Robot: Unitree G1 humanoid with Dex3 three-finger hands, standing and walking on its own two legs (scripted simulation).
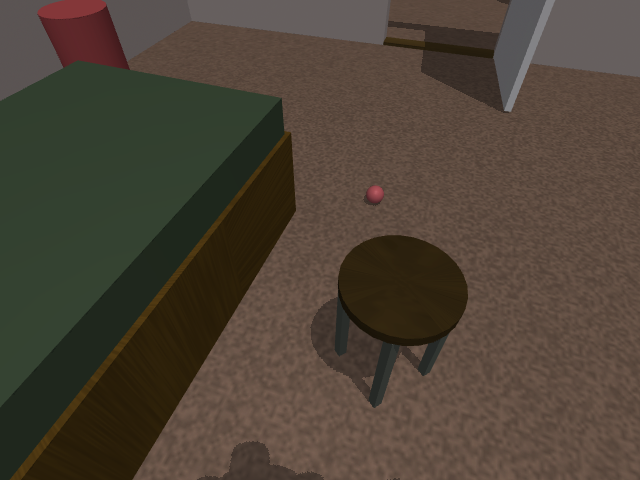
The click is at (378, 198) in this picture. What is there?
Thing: free ball
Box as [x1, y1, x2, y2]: [366, 185, 383, 202]
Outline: 369,187 366,192 367,198 371,202 378,202 381,200 383,196 382,189 376,185
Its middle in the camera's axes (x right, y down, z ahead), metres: +0.26 -0.25 +1.86
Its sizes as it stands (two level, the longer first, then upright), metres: 0.086 0.086 0.086
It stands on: the floor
